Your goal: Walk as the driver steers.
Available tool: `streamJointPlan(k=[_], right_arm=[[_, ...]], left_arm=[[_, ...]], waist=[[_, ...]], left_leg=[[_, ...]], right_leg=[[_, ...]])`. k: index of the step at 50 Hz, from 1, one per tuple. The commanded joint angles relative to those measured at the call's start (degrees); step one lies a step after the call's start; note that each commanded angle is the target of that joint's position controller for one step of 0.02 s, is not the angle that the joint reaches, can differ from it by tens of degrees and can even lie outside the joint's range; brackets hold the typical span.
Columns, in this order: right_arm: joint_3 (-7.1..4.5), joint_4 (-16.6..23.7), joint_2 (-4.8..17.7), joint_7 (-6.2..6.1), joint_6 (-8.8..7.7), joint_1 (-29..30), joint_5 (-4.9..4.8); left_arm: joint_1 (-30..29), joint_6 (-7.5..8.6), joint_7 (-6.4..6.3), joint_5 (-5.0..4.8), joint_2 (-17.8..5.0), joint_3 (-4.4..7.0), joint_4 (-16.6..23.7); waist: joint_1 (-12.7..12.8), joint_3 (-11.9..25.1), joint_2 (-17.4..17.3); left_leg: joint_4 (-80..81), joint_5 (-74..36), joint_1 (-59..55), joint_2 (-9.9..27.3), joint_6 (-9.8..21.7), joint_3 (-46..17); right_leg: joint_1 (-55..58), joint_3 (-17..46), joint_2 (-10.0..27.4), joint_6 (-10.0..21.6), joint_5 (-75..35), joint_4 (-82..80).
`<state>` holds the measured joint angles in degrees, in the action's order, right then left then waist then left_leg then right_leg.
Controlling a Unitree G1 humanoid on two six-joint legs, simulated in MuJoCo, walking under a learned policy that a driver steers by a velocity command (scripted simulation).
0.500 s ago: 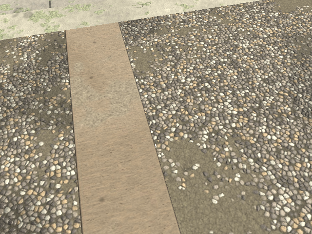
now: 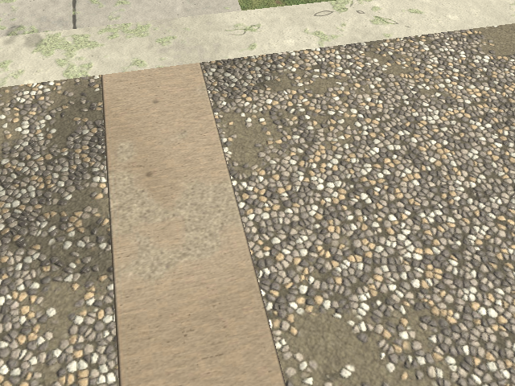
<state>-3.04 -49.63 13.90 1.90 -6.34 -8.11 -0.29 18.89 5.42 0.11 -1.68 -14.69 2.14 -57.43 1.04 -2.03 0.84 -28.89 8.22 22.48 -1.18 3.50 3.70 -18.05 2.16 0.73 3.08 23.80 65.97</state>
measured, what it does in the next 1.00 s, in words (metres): walks ahead, turning left: right foot, then left foot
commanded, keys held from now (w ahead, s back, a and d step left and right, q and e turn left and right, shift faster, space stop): w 0.14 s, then w+q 0.86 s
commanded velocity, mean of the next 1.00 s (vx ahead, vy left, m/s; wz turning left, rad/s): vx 0.50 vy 0.00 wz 0.38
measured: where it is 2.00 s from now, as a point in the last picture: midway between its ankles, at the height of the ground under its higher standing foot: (203, 286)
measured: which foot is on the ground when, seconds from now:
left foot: down 0.00-0.44, up 0.46-0.96, down 0.98-1.00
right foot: up 0.00-0.42, down 0.44-0.98, up 1.00-1.00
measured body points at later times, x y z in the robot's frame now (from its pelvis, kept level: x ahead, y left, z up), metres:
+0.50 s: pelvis +0.28 -0.05 -0.01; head +0.32 -0.05 +0.44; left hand +0.45 +0.22 -0.10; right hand +0.28 -0.32 -0.15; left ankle +0.10 +0.08 -0.67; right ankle +0.39 -0.14 -0.73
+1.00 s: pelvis +0.52 +0.05 -0.02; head +0.55 +0.07 +0.43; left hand +0.41 +0.32 -0.16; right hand +0.81 -0.09 -0.10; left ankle +0.58 +0.17 -0.73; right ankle +0.40 -0.15 -0.71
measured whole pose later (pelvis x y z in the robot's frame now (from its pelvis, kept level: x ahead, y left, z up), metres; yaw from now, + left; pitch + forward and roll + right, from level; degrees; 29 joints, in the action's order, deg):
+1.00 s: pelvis +0.52 +0.05 -0.02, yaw +25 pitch +1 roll -2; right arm -4.8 -40.3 15.0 2.6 -1.7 -3.7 -1.6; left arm 17.0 2.8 -0.9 -0.6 -16.4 5.0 -54.6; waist 2.5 -3.0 -0.8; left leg -36.5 9.5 29.1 0.5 6.9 4.0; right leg -0.6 -14.5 7.0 -3.3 28.2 38.4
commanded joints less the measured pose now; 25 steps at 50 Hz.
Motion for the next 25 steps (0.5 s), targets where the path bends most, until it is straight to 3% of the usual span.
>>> streamJointPlan(k=[1, 3, 6, 9, 12, 16, 19, 20, 21, 22, 23, 24, 25], right_arm=[[-1.03, 1.04, 5.26, 0.06, -0.52, -4.4, 0.93], [-1.04, -0.1, 5.12, 0.1, -0.72, -5.67, 0.65], [-1.64, -1.47, 7.44, -0.85, -0.64, -8.23, 0.55], [-1.52, -2.52, 7.42, -1.69, 0.08, -11.09, 0.11], [-1.73, -3.46, 8.35, -2.2, 0.52, -13.95, -0.38], [-2.06, -4.86, 8.52, -2.7, 1.33, -17.11, -1.01], [-2.78, -4.62, 9.56, -3.25, 2.09, -15.95, -1.12], [-2.88, -4.17, 9.66, -3.27, 2.35, -14.8, -1.07], [-2.41, -3.46, 8.33, -3.17, 2.5, -13.95, -0.74], [-1.36, -1.37, 5.63, -3.07, 2.6, -13.22, 0.11], [0.54, -0.09, -1.77, -2.9, 1.63, -20.86, -0.84], [-0.66, -0.8, 4.08, -2.92, 1.07, -19.74, -2.03], [-1.78, 0.49, 7.95, -3.0, 0.98, -14.93, -2.7]], left_arm=[[-1.26, 0.93, -0.39, 0.35, -5.73, 1.77, 4.1], [0.13, -0.42, -0.49, 0.44, -3.38, 1.69, 3.66], [-5.22, -1.21, -0.7, 1.07, -3.44, 1.96, 5.69], [-12.24, -0.79, -0.48, 1.55, -2.99, 1.99, 8.12], [-18.62, -0.11, -0.02, 1.25, -2.39, 1.66, 9.89], [-24.41, 0.9, 1.06, 0.66, -2.95, 1.39, 12.1], [-22.01, 1.83, 1.52, 0.51, -5.68, 2.22, 12.21], [-18.21, 2.07, 1.4, 0.53, -6.89, 2.87, 11.34], [-9.99, 2.22, 0.98, 0.73, -9.31, 4.18, 9.02], [0.33, 2.31, 0.45, 1.69, -13.3, 5.25, 7.55], [4.32, 1.66, 0.59, 2.02, -17.44, 6.19, 6.45], [3.15, 1.63, 0.69, 1.85, -11.38, 4.55, 7.24], [-1.07, 1.69, 0.55, 1.55, -7.7, 3.5, 8.1]], waist=[[-1.16, 5.39, -3.91], [0.05, 4.17, -4.38], [-0.37, 1.2, -3.44], [-1.99, -0.41, -3.43], [-3.84, -1.6, -3.73], [-5.06, -2.84, -4.65], [-2.38, -1.26, -6.31], [-0.08, 0.72, -6.87], [3.62, 6.01, -6.1], [7.33, 15.33, -0.86], [3.74, 23.19, 16.66], [4.66, 22.38, 13.88], [4.47, 14.21, 9.57]], left_leg=[[16.98, -7.72, -17.79, 15.58, 9.14, -19.62], [19.54, -10.2, -14.64, 14.19, 9.85, -15.83], [21.86, -12.8, -14.3, 14.15, 10.45, -12.75], [22.57, -12.32, -15.01, 12.48, 9.28, -10.69], [22.26, -9.77, -15.39, 11.2, 8.25, -9.82], [18.67, -8.25, -19.49, 13.14, 7.95, -12.3], [14.11, -10.62, -21.65, 14.89, 6.49, -15.13], [10.23, -15.52, -21.17, 14.04, 5.69, -14.95], [1.18, -19.69, -18.52, 10.68, 4.1, -13.04], [-16.07, -8.93, -8.39, 6.08, 1.92, -9.77], [-35.7, 21.89, 13.88, -2.44, -1.7, -5.71], [-44.36, 25.79, 19.48, 0.55, -1.33, -12.27], [-45.98, 21.04, 22.46, 3.02, -0.68, -11.82]], right_leg=[[-16.64, 2.72, 7.24, 0.44, -7.44, 2.2], [-14.89, 1.84, 7.73, -0.27, -8.69, -1.0], [-20.35, 1.24, 8.39, -1.87, -14.8, -8.29], [-22.15, 0.48, 7.5, -2.87, -23.6, -19.19], [-19.43, -0.75, 4.84, -3.42, -29.35, -29.39], [-17.9, -0.06, 3.17, -3.27, -28.16, -36.03], [-11.52, 0.41, 2.16, -2.03, -23.26, -38.89], [-5.7, -0.59, 1.18, -1.21, -21.36, -39.76], [5.89, -0.99, 1.13, 0.44, -20.83, -39.93], [22.98, 8.26, 10.61, 3.9, -19.0, -37.99], [42.17, 33.29, 24.25, 12.13, -9.35, -43.48], [39.95, 38.84, 23.37, 11.5, -1.58, -47.88], [32.5, 29.45, 21.67, 8.7, -1.87, -48.77]])
Velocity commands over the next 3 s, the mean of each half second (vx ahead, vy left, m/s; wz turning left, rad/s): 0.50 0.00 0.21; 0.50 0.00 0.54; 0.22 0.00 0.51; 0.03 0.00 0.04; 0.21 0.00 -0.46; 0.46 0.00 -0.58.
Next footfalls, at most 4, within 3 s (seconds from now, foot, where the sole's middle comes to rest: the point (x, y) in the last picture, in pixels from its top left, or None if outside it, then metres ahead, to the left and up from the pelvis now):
0.44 right None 0.43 -0.14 -0.77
0.98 left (197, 326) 0.61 0.19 -0.77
1.44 right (222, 243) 0.88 0.14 -0.77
1.74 left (165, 312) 0.65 0.28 -0.77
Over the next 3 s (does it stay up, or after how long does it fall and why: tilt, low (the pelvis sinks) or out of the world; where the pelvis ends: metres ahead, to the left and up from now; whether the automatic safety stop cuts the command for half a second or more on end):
stays up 1.02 0.24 -0.02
